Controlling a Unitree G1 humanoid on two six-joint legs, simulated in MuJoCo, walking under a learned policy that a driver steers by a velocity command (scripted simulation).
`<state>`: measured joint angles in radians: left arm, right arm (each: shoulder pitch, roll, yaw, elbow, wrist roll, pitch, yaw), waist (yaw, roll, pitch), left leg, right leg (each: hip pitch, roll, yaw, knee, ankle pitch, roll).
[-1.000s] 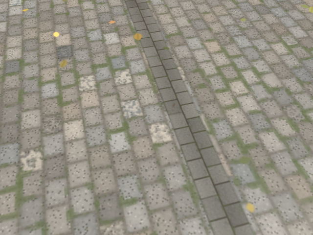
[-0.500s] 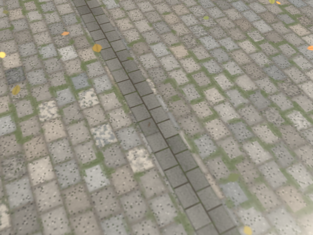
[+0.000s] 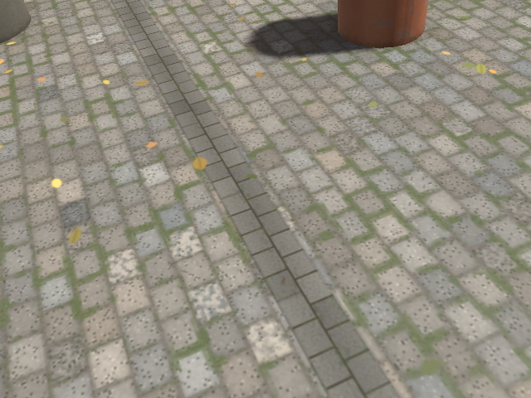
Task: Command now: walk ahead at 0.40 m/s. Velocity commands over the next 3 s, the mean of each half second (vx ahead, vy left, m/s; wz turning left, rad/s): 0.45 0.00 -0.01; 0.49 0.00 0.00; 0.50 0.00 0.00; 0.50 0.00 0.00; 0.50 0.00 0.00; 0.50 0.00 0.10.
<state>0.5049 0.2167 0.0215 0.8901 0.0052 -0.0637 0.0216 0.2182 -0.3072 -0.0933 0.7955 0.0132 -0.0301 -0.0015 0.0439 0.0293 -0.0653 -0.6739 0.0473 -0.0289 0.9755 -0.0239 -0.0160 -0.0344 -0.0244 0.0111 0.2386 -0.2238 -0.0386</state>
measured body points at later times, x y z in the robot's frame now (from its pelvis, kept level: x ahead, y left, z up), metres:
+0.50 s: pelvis +0.21 +0.10 -0.01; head +0.22 +0.10 +0.44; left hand +0.30 +0.38 -0.13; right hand +0.27 -0.17 -0.13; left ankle +0.19 +0.18 -0.76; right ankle +0.25 -0.07 -0.67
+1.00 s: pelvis +0.49 +0.05 -0.01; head +0.51 +0.04 +0.43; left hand +0.58 +0.32 -0.13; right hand +0.58 -0.22 -0.14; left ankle +0.45 +0.20 -0.67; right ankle +0.54 -0.03 -0.76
